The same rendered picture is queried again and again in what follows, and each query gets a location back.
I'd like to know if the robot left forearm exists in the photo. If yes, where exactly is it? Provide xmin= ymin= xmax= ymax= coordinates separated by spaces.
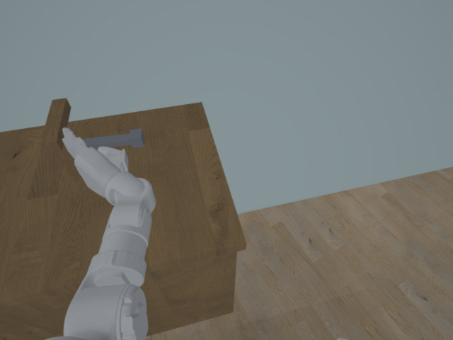
xmin=64 ymin=171 xmax=156 ymax=336

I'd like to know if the tap lever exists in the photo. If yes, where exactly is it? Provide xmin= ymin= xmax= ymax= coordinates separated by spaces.
xmin=82 ymin=129 xmax=144 ymax=149

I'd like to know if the left robot upper arm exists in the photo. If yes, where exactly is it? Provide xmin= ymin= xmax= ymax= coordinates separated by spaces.
xmin=45 ymin=283 xmax=149 ymax=340

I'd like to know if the robot left hand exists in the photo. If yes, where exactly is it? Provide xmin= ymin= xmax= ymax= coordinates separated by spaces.
xmin=62 ymin=127 xmax=128 ymax=198

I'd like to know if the counter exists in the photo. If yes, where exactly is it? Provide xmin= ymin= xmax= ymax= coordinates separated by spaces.
xmin=0 ymin=98 xmax=246 ymax=340

